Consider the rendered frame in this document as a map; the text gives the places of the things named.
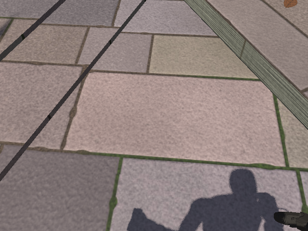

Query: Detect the robot right hand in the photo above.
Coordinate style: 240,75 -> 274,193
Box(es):
273,212 -> 308,231

